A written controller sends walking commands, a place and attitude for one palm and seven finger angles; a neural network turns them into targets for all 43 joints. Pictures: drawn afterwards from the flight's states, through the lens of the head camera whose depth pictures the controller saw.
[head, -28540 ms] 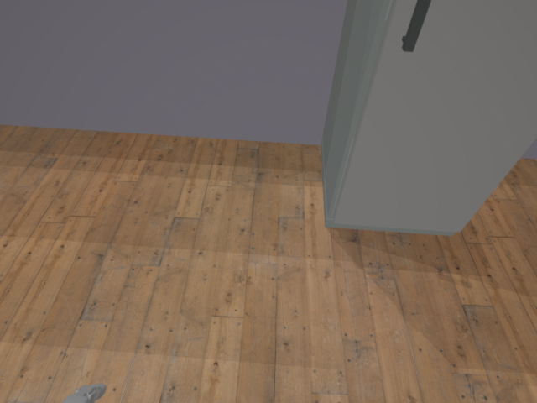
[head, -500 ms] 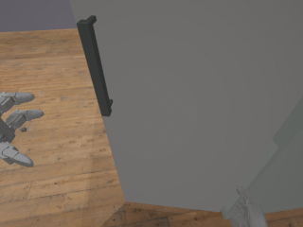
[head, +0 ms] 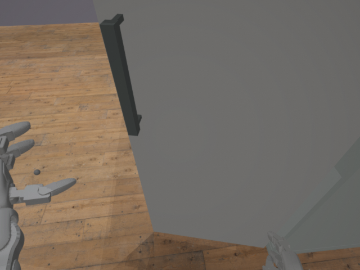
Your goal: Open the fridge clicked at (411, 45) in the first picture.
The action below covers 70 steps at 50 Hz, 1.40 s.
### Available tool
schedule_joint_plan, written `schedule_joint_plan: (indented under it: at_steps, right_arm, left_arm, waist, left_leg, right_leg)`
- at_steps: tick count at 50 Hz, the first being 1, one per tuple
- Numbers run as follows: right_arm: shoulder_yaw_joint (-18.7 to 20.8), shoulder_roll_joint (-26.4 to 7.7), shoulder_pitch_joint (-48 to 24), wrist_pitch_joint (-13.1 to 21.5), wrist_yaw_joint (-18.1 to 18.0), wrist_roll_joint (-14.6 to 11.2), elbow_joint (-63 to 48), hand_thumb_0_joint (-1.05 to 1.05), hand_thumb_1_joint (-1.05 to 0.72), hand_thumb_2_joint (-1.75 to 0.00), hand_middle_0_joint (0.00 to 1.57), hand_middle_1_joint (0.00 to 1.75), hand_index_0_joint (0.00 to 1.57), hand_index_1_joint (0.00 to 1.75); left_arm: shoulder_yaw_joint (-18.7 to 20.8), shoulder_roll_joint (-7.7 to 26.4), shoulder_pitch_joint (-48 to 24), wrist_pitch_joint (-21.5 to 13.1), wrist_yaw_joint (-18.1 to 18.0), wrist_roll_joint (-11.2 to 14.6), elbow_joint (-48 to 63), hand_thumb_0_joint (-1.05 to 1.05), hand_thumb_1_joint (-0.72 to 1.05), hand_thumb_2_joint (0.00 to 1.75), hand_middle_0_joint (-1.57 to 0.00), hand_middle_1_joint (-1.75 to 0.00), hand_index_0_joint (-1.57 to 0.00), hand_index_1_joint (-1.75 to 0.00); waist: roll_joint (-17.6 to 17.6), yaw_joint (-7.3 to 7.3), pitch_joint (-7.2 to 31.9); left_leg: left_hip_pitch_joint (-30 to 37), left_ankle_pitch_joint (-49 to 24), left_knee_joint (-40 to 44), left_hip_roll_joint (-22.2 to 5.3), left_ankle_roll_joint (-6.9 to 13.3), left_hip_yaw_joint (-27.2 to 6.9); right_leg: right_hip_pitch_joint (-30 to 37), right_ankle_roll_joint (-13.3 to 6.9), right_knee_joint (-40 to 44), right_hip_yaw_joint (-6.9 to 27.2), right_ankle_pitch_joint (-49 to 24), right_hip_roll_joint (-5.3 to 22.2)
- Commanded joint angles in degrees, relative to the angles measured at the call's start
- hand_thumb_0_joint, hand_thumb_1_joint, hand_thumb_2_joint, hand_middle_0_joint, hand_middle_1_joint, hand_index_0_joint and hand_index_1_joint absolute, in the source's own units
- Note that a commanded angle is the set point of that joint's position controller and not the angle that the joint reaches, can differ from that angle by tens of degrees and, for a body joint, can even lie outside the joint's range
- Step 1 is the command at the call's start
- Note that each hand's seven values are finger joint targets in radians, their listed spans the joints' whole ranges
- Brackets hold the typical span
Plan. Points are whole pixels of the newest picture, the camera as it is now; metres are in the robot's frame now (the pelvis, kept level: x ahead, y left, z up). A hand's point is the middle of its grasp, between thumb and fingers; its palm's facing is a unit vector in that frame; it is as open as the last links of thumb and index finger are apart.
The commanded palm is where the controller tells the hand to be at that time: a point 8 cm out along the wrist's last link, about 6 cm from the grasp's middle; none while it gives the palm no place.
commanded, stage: draw the hand back to the body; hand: left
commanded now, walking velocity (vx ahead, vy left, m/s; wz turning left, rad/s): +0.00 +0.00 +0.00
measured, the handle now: (127, 83) +0.40 +0.17 +0.23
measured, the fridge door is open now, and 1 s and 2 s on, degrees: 76 76 76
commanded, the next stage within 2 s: step back with the hand held close in 0.78 s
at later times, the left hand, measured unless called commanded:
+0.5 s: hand (62, 187) +0.20 +0.24 +0.14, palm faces +0.46 -0.80 -0.37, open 8.0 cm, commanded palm +0.16 +0.28 +0.17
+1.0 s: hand (54, 181) +0.21 +0.25 +0.15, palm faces +0.46 -0.79 -0.40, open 7.4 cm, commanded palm +0.15 +0.29 +0.17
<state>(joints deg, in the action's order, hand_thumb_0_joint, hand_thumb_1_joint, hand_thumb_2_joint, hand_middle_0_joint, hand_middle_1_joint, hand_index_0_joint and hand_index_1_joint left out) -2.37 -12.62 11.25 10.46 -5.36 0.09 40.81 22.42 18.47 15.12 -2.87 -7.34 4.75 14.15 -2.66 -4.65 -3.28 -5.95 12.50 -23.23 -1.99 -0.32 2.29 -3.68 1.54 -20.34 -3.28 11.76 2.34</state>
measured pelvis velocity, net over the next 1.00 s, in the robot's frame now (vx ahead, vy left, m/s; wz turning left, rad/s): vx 0.01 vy -0.01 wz -0.02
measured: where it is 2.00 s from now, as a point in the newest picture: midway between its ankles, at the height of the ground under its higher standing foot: outside the picture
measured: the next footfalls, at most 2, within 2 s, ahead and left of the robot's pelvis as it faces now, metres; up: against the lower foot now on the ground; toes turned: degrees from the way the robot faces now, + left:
none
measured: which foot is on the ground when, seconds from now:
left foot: down 0.00-1.00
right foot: down 0.00-1.00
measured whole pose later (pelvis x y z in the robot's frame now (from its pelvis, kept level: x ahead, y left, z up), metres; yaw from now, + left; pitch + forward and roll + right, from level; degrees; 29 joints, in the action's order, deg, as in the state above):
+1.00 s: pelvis +0.01 -0.01 +0.00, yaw -1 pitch -3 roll -1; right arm -0.6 -13.1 10.0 7.1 -4.9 0.2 37.6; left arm 21.1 18.8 26.6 -6.8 -7.3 3.1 22.0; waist -3.4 -2.6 -1.6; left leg -8.3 14.3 -25.8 -3.7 -1.3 2.5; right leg -5.9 0.8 -22.0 -2.9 12.9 0.7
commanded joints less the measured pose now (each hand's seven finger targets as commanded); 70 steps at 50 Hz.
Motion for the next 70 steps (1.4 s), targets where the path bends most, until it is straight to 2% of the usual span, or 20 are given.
schedule_joint_plan:
  at_steps: [1,3,6,9,20,23,25,30,36,44,45,46,47,50,54,58,63,66,68,70]
  right_arm:
    - [3.85,-7.82,-9.08,2.88,-0.92,0.21,-9.23,0.0,-0.9,-0.9,0.2,0.3,0.2,0.3]
    - [4.28,-8.07,-9.23,2.73,-0.85,0.22,-9.13,0.0,-0.9,-0.9,0.2,0.3,0.2,0.3]
    - [4.36,-7.45,-8.85,2.57,-0.54,0.23,-9.61,0.0,-0.9,-0.9,0.2,0.3,0.2,0.3]
    - [4.76,-7.37,-8.71,2.07,-0.47,0.19,-9.93,0.0,-0.9,-0.9,0.2,0.3,0.2,0.3]
    - [4.73,-6.54,-8.49,1.9,-0.59,0.32,-11.19,0.0,-0.9,-0.9,0.2,0.3,0.2,0.3]
    - [4.81,-6.87,-8.51,1.89,-0.89,0.49,-10.75,0.0,-0.9,-0.9,0.2,0.3,0.2,0.3]
    - [4.56,-6.37,-8.48,1.71,-1.0,0.52,-10.83,0.0,-0.9,-0.9,0.2,0.3,0.2,0.3]
    - [4.31,-6.18,-8.85,1.71,-1.0,0.51,-10.76,0.0,-0.9,-0.9,0.2,0.3,0.2,0.3]
    - [4.27,-6.26,-8.95,1.87,-0.92,0.62,-10.83,0.0,-0.9,-0.9,0.2,0.3,0.2,0.3]
    - [4.3,-6.32,-8.95,1.77,-0.62,0.45,-10.78,0.0,-0.9,-0.9,0.2,0.3,0.2,0.3]
    - [4.31,-6.4,-9.01,1.86,-0.64,0.4,-11.0,0.0,-0.9,-0.9,0.2,0.3,0.2,0.3]
    - [3.67,-7.16,-8.19,0.13,-0.2,0.0,-13.1,0.0,-0.9,-0.9,0.2,0.3,0.2,0.3]
    - [3.56,-6.26,-7.74,-0.98,0.03,0.11,-11.85,0.0,-0.9,-0.9,0.2,0.3,0.2,0.3]
    - [4.14,-6.52,-7.25,-2.5,0.17,-0.07,-13.86,0.0,-0.9,-0.9,0.2,0.3,0.2,0.3]
    - [4.63,-7.11,-6.66,-4.28,-0.17,-0.46,-15.42,0.0,-0.9,-0.9,0.2,0.3,0.2,0.3]
    - [4.71,-7.52,-7.08,-5.13,-0.75,-0.52,-16.76,0.0,-0.9,-0.9,0.2,0.3,0.2,0.3]
    - [4.58,-7.97,-6.43,-4.31,-0.85,-0.51,-17.38,0.0,-0.9,-0.9,0.2,0.3,0.2,0.3]
    - [4.47,-7.91,-5.32,-3.38,-0.73,-0.58,-17.0,0.0,-0.9,-0.9,0.2,0.3,0.2,0.3]
    - [4.56,-8.19,-4.8,-2.76,-0.74,-0.52,-16.54,0.0,-0.9,-0.9,0.2,0.3,0.2,0.3]
    - [4.36,-7.29,-3.9,-2.5,-0.72,-0.73,-16.36,0.0,-0.9,-0.9,0.2,0.3,0.2,0.3]
  left_arm:
    - [4.41,12.43,-7.84,-5.12,-1.81,-0.79,13.35,0.0,0.21,0.57,-0.22,-0.7,-0.22,-0.7]
    - [5.47,13.47,-5.14,-5.44,-1.94,-0.92,13.81,0.0,0.28,0.6,-0.22,-0.66,-0.22,-0.66]
    - [4.22,11.64,-1.08,-5.83,-1.77,-0.93,15.65,0.0,0.39,0.65,-0.22,-0.6,-0.22,-0.6]
    - [4.81,11.51,3.32,-5.76,-1.48,-0.61,15.16,0.0,0.5,0.71,-0.21,-0.53,-0.21,-0.53]
    - [2.13,9.59,7.74,-6.51,-1.04,-1.0,19.46,0.0,0.9,0.9,-0.2,-0.3,-0.2,-0.3]
    - [3.88,11.8,5.57,-6.39,-1.43,-1.1,19.67,0.0,0.9,0.9,-0.2,-0.3,-0.2,-0.3]
    - [2.88,10.27,5.77,-6.28,-1.33,-0.97,18.5,0.0,0.9,0.9,-0.2,-0.3,-0.2,-0.3]
    - [2.11,9.56,4.73,-6.28,-1.27,-1.04,18.12,0.0,0.9,0.9,-0.2,-0.3,-0.2,-0.3]
    - [2.36,9.82,5.33,-6.1,-1.26,-0.87,18.27,0.0,0.9,0.9,-0.2,-0.3,-0.2,-0.3]
    - [2.76,10.03,6.06,-6.08,-1.21,-0.92,18.84,0.0,0.9,0.9,-0.2,-0.3,-0.2,-0.3]
    - [3.94,11.57,3.38,-6.36,-1.48,-0.9,21.58,0.0,0.9,0.9,-0.2,-0.3,-0.2,-0.3]
    - [8.95,16.88,-0.29,-8.02,-1.45,-1.16,24.42,0.0,0.9,0.9,-0.2,-0.3,-0.2,-0.3]
    - [5.76,12.44,5.58,-7.78,-0.86,-1.52,19.13,0.0,0.9,0.9,-0.2,-0.3,-0.2,-0.3]
    - [4.3,10.73,10.13,-8.37,-0.79,-1.73,19.89,0.0,0.9,0.9,-0.2,-0.3,-0.2,-0.3]
    - [6.04,12.16,14.74,-8.43,-1.55,-1.43,21.03,0.0,0.9,0.9,-0.2,-0.3,-0.2,-0.3]
    - [8.73,15.05,14.79,-8.75,-2.38,-1.35,24.56,0.0,0.9,0.9,-0.2,-0.3,-0.2,-0.3]
    - [8.43,14.23,13.93,-9.67,-2.96,-1.56,25.89,0.0,0.9,0.9,-0.2,-0.3,-0.2,-0.3]
    - [7.27,12.49,13.05,-10.4,-3.22,-1.91,25.05,0.0,0.9,0.9,-0.2,-0.3,-0.2,-0.3]
    - [7.74,12.79,11.57,-10.84,-3.38,-2.35,24.35,0.0,0.9,0.9,-0.2,-0.3,-0.2,-0.3]
    - [6.91,12.45,11.28,-11.3,-3.58,-2.5,23.31,0.0,0.9,0.9,-0.2,-0.3,-0.2,-0.3]
  waist:
    - [-1.94,1.02,7.43]
    - [-1.21,0.61,8.04]
    - [-2.74,0.56,8.24]
    - [0.63,0.5,6.54]
    - [-1.44,0.84,5.83]
    - [-0.03,0.97,4.97]
    - [1.07,1.07,4.74]
    - [-1.22,1.01,4.19]
    - [0.68,0.82,5.03]
    - [-1.39,0.67,4.94]
    - [-2.77,0.63,6.31]
    - [-0.74,3.3,1.47]
    - [3.25,3.71,2.72]
    - [1.23,3.65,9.54]
    - [1.32,3.55,13.91]
    - [-2.11,3.07,14.4]
    - [-7.05,2.83,11.93]
    - [-6.88,3.2,10.45]
    - [-3.77,3.46,8.55]
    - [2.94,4.15,7.18]
  left_leg:
    - [1.12,-9.05,4.62,0.79,0.41,0.57]
    - [1.61,-10.58,4.19,0.8,0.57,0.74]
    - [1.93,-13.18,3.83,0.82,0.36,1.16]
    - [1.14,-13.74,3.36,0.56,0.67,1.7]
    - [2.29,-12.78,2.25,0.75,0.95,2.72]
    - [2.35,-11.66,2.0,0.76,1.03,2.64]
    - [2.35,-11.52,2.12,0.74,1.1,2.62]
    - [2.54,-9.55,2.84,0.83,0.99,2.37]
    - [2.77,-10.61,3.07,0.75,1.04,2.07]
    - [2.44,-11.63,3.51,0.5,0.62,1.87]
    - [2.77,-11.42,3.55,0.68,0.52,1.6]
    - [-2.55,-9.9,-0.35,-1.45,1.21,1.66]
    - [-3.17,-8.91,-2.25,-1.44,1.08,1.22]
    - [-2.51,-13.41,-5.22,-1.87,0.59,1.74]
    - [-3.34,-20.22,-5.55,-3.54,0.6,0.48]
    - [-6.27,-21.7,-4.06,-4.99,1.23,-1.15]
    - [-13.75,-14.16,0.33,-7.76,2.84,-3.71]
    - [-19.16,-4.12,1.26,-8.78,3.72,-3.92]
    - [-23.74,6.44,0.74,-7.7,3.71,-4.07]
    - [-23.22,14.76,-3.97,-3.89,2.52,-1.8]
  right_leg:
    - [1.86,-2.0,2.54,-0.26,-6.4,-3.24]
    - [2.73,-1.98,2.42,-0.08,-8.09,-3.12]
    - [2.89,-1.81,1.87,-0.12,-10.37,-3.08]
    - [2.53,-1.51,1.83,-0.09,-12.01,-2.95]
    - [0.67,-1.1,2.16,0.37,-12.19,-2.71]
    - [0.04,-1.1,2.61,0.49,-11.67,-2.67]
    - [-0.1,-0.98,2.67,0.38,-11.34,-2.66]
    - [-0.36,-1.14,3.29,0.43,-8.64,-2.65]
    - [0.36,-1.1,2.97,0.16,-9.74,-2.8]
    - [0.69,-1.31,2.63,-0.17,-9.85,-2.88]
    - [1.23,-1.44,2.57,-0.01,-9.34,-2.95]
    - [-6.37,-1.25,3.72,3.39,-13.87,-0.22]
    - [-7.35,-1.4,3.11,3.62,-14.94,1.63]
    - [-6.75,-1.79,-0.82,4.22,-20.19,3.71]
    - [-6.38,-1.4,-5.17,3.15,-20.63,2.93]
    - [-6.62,-0.84,-8.37,2.44,-16.25,1.11]
    - [-6.72,-0.08,-13.02,1.75,-4.1,-1.39]
    - [-6.53,-0.08,-15.05,2.46,-0.85,-1.32]
    - [-5.92,-0.53,-13.58,3.64,-1.83,-0.64]
    - [-11.1,-1.79,-6.9,8.1,1.38,2.64]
